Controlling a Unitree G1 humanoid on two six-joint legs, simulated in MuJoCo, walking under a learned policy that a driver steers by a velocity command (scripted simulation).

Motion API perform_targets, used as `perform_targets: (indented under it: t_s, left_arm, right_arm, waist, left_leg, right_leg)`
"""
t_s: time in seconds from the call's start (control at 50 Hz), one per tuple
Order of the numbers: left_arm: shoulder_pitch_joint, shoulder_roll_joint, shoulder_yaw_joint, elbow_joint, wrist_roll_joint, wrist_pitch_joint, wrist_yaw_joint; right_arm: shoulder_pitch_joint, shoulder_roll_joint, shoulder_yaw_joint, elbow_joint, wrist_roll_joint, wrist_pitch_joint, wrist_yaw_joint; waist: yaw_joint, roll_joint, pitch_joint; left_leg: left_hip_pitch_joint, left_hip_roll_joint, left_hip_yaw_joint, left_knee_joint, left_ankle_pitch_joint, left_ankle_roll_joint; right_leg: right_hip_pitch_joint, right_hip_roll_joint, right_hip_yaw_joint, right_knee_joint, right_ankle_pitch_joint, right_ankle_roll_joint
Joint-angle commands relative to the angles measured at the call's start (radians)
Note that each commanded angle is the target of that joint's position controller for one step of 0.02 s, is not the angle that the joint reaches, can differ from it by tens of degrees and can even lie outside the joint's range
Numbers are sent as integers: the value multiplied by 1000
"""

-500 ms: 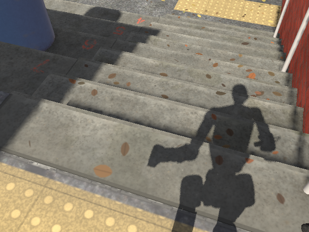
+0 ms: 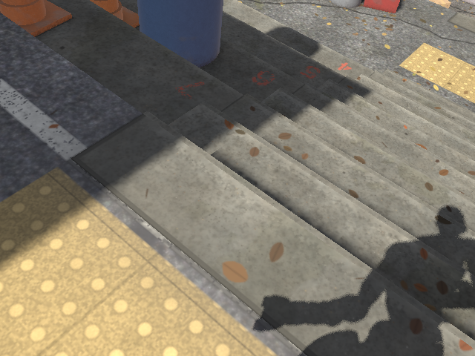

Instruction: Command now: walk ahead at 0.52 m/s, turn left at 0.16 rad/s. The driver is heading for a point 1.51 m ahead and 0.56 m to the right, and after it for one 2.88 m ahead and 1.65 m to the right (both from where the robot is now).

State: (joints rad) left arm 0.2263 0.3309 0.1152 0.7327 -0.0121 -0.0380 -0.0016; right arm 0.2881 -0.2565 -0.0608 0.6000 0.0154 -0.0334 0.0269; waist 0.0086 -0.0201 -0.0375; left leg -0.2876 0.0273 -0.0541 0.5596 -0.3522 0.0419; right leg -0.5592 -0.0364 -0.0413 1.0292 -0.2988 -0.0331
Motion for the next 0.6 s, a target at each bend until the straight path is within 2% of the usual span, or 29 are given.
perform_targets:
  t_s: [0.02, 0.06, 0.08, 0.1, 0.12, 0.16, 0.18, 0.2, 0.22, 0.26, 0.28, 0.3, 0.32, 0.34, 0.36, 0.38, 0.4, 0.42, 0.44, 0.46, 0.48, 0.5, 0.52, 0.54, 0.56, 0.6]
  left_arm:
    - [-136, 39, -2, -80, 15, -51, -5]
    - [-146, 25, -15, -67, 7, -53, -12]
    - [-117, -8, -28, -32, 82, -7, -42]
    - [-125, -17, -31, -44, 71, 10, -54]
    - [-142, 7, -23, -54, 64, 17, -67]
    - [-157, 21, -20, -55, 49, 20, -75]
    - [-197, 26, -23, -78, 42, 25, -78]
    - [-209, 24, -27, -86, 43, 27, -83]
    - [-207, 23, -30, -75, 35, 27, -84]
    - [-220, 19, -41, -82, 37, 25, -90]
    - [-247, -1, -57, -98, 38, 22, -89]
    - [-275, -10, -66, -108, 40, 19, -91]
    - [-302, -11, -71, -127, 42, 14, -85]
    - [-264, -14, -78, -124, 39, 16, -87]
    - [-193, 0, -70, -112, 28, 18, -82]
    - [-23, 35, -54, -74, 19, 15, -76]
    - [229, 96, -27, -1, 24, 6, -67]
    - [296, 243, 20, 25, 33, 10, -45]
    - [226, 279, 26, 4, 4, 18, -42]
    - [200, 251, 23, -9, 9, 22, -30]
    - [220, 222, 20, 12, 16, 20, -10]
    - [203, 180, 11, 15, 20, 16, 2]
    - [151, 139, -3, 13, 18, 14, 12]
    - [126, 113, -15, -2, 22, 8, 15]
    - [126, 98, -22, -8, 17, -1, 13]
    - [136, 95, -32, -15, 3, -16, 6]
  right_arm:
    - [44, -159, -51, -21, -5, -41, -11]
    - [62, -161, -53, 2, -8, -54, -13]
    - [153, -140, -42, 52, -77, -29, -12]
    - [165, -130, -39, 61, -81, -24, -9]
    - [165, -136, -40, 71, -71, -30, -5]
    - [159, -136, -39, 87, -70, -39, -5]
    - [153, -143, -34, 93, -72, -40, -12]
    - [141, -146, -35, 101, -73, -44, -17]
    - [136, -149, -33, 103, -75, -53, -25]
    - [122, -145, -32, 123, -76, -61, -31]
    - [146, -138, -29, 136, -74, -66, -32]
    - [159, -139, -30, 154, -74, -67, -35]
    - [166, -141, -28, 161, -78, -66, -40]
    - [136, -180, -33, 163, -78, -64, -43]
    - [141, -218, -43, 176, -82, -62, -47]
    - [129, -258, -51, 181, -90, -53, -49]
    - [87, -268, -51, 163, -79, -47, -51]
    - [134, -178, -21, 119, -57, -56, -34]
    - [93, -106, 0, 56, -60, -79, -17]
    - [-51, -163, 0, 9, -71, -91, -24]
    - [-76, -160, 9, 5, -64, -100, -27]
    - [-60, -141, 21, 14, -65, -101, -29]
    - [-48, -124, 25, 14, -76, -88, -31]
    - [-28, -118, 31, 16, -87, -63, -27]
    - [-27, -121, 31, 16, -92, -42, -26]
    - [-82, -112, 38, -3, -94, -17, -17]
  waist:
    - [-49, 186, 21]
    - [-55, 166, 24]
    - [-93, 163, -19]
    - [-99, 186, 16]
    - [-98, 172, 57]
    - [-93, 137, 93]
    - [-80, 114, 111]
    - [-68, 109, 131]
    - [-65, 118, 154]
    - [-49, 106, 176]
    - [-56, 91, 218]
    - [-62, 80, 227]
    - [-65, 77, 224]
    - [-37, 92, 190]
    - [-1, 116, 121]
    - [87, 140, 2]
    - [211, 93, -139]
    - [184, -151, -234]
    - [90, -365, -332]
    - [123, -180, -223]
    - [109, -76, -124]
    - [62, 31, -49]
    - [10, 59, 19]
    - [-23, 31, 39]
    - [-35, 27, 54]
    - [-43, 46, 106]
  left_leg:
    - [248, 225, -317, -328, -139, 164]
    - [272, 239, -272, -344, -105, 153]
    - [316, 181, -165, -373, -30, 107]
    - [287, 187, -134, -383, -6, 102]
    - [260, 200, -116, -401, 0, 104]
    - [257, 216, -73, -420, 31, 98]
    - [264, 230, -58, -445, 29, 99]
    - [268, 240, -32, -464, 35, 95]
    - [284, 238, -19, -478, 73, 93]
    - [326, 241, 58, -484, 154, 85]
    - [349, 255, 76, -505, 207, 85]
    - [383, 252, 112, -496, 291, 81]
    - [394, 248, 151, -481, 429, 75]
    - [383, 230, 210, -408, 737, 62]
    - [412, 242, 238, -285, 1111, 51]
    - [400, 248, 263, -38, 1383, 43]
    - [252, 209, 269, 303, 1326, 14]
    - [-98, 83, 270, 705, 745, -39]
    - [-395, -107, 93, 962, -61, -63]
    - [-534, -68, -37, 1005, 16, -34]
    - [-565, -19, -42, 985, 47, -27]
    - [-521, 34, -37, 873, 83, -29]
    - [-457, 63, -34, 791, 98, -46]
    - [-406, 69, -30, 752, 85, -65]
    - [-393, 74, -26, 709, 60, -80]
    - [-391, 79, 15, 607, 45, -92]
  right_leg:
    - [-315, -46, 72, -95, 167, -14]
    - [-344, -52, 88, -158, 232, -11]
    - [-331, -27, 41, -64, 182, 23]
    - [-341, -19, 74, -50, 171, 37]
    - [-355, -18, 92, -35, 177, 52]
    - [-386, -24, 108, -24, 208, 45]
    - [-393, -28, 123, -37, 223, 37]
    - [-399, -37, 115, -51, 234, 26]
    - [-402, -40, 108, -37, 249, 16]
    - [-403, -65, 71, -61, 226, -14]
    - [-412, -78, 47, -104, 186, -41]
    - [-404, -78, 4, -142, 154, -64]
    - [-350, -58, -50, -198, 111, -91]
    - [-209, -8, -105, -261, 49, -127]
    - [-84, 75, -160, -242, 7, -161]
    - [117, 141, -185, -205, -43, -192]
    - [451, 181, -119, -288, -32, -222]
    - [751, 1, 272, -449, -344, -294]
    - [895, -174, 837, -726, -573, -375]
    - [873, -174, 864, -758, -413, -347]
    - [806, -164, 762, -751, -239, -335]
    - [673, -132, 653, -752, -136, -305]
    - [527, -88, 553, -761, -65, -274]
    - [436, -53, 508, -765, -17, -285]
    - [392, -24, 473, -774, 12, -295]
    - [273, 17, 416, -809, 64, -292]
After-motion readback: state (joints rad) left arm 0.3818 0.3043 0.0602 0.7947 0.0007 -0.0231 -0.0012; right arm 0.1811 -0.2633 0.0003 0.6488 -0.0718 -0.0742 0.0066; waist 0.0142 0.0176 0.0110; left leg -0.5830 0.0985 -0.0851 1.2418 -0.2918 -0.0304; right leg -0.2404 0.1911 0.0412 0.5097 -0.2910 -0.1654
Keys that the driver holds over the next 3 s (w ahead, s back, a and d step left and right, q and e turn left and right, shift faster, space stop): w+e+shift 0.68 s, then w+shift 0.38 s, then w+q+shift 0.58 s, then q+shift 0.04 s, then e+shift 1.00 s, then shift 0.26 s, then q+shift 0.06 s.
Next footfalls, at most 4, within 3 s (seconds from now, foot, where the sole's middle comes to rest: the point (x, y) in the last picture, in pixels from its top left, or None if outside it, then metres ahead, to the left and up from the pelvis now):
0.40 right None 0.38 -0.19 -0.78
0.86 left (308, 251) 0.84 -0.26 -0.78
1.26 right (387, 250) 0.95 -0.60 -0.93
1.60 left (365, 184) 1.39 -0.64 -1.08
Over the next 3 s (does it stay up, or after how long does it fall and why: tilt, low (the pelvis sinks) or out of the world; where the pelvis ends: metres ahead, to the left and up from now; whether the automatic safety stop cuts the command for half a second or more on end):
stays up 1.68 -0.73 -0.46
